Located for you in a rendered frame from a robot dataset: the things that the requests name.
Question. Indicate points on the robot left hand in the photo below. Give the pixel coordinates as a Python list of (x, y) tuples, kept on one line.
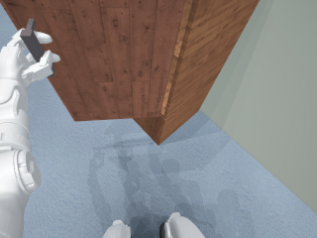
[(15, 65)]

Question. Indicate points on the cupboard door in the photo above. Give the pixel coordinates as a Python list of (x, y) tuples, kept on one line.
[(115, 55)]

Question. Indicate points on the handle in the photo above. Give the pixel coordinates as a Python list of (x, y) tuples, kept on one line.
[(32, 43)]

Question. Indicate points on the robot left upper arm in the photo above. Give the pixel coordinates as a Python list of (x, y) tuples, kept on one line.
[(19, 177)]

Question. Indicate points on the right robot shin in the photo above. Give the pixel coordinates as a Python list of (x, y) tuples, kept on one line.
[(175, 214)]

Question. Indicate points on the robot right thigh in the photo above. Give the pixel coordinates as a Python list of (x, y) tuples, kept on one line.
[(181, 227)]

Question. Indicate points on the left robot forearm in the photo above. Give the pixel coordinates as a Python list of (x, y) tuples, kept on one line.
[(14, 120)]

